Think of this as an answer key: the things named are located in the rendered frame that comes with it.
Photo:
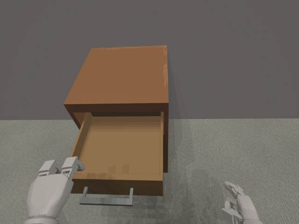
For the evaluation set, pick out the right robot hand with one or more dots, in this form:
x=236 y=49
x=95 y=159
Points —
x=237 y=212

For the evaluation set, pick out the handle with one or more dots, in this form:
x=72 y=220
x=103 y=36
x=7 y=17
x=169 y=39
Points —
x=106 y=201

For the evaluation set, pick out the drawer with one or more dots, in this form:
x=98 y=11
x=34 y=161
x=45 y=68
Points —
x=120 y=150

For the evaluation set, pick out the cabinet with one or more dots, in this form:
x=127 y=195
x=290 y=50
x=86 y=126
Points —
x=122 y=79

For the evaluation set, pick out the left robot hand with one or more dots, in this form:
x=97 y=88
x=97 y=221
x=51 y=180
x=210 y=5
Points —
x=49 y=192

